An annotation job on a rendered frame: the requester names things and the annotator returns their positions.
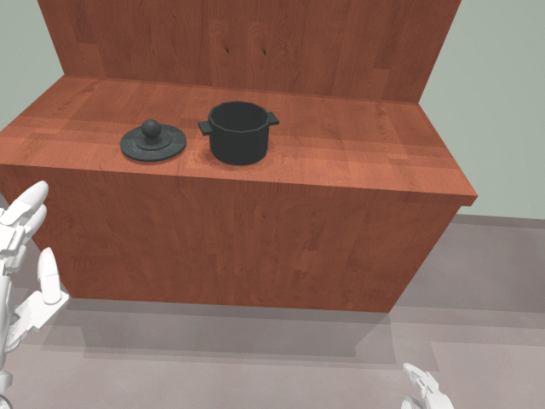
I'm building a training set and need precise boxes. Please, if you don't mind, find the lid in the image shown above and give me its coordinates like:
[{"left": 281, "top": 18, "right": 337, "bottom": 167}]
[{"left": 120, "top": 124, "right": 186, "bottom": 162}]

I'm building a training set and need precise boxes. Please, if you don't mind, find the table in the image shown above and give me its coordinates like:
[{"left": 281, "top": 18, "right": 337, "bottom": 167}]
[{"left": 0, "top": 0, "right": 478, "bottom": 313}]

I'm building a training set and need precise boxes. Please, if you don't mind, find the knob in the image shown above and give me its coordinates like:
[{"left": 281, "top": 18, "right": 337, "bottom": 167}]
[{"left": 141, "top": 119, "right": 161, "bottom": 138}]

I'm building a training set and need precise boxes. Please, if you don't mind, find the robot left hand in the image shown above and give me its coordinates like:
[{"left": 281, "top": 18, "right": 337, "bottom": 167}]
[{"left": 0, "top": 181, "right": 69, "bottom": 371}]

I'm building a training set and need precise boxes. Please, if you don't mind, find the pot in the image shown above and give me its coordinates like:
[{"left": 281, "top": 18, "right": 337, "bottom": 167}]
[{"left": 198, "top": 101, "right": 279, "bottom": 165}]

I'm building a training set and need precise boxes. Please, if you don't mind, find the robot right hand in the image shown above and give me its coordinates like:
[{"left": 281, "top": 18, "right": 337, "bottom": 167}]
[{"left": 401, "top": 363, "right": 454, "bottom": 409}]

